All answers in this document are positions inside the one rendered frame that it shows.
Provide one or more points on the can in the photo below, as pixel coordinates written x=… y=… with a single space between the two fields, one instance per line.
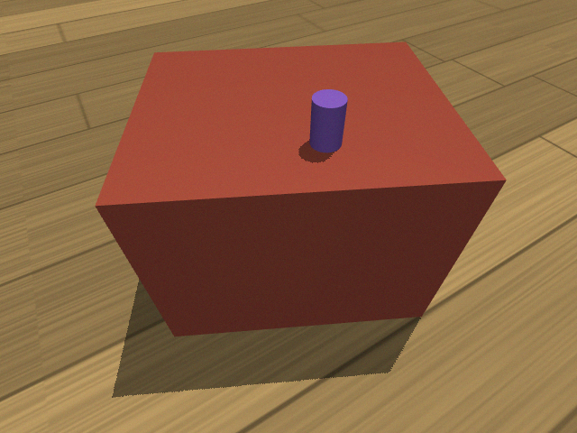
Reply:
x=328 y=112

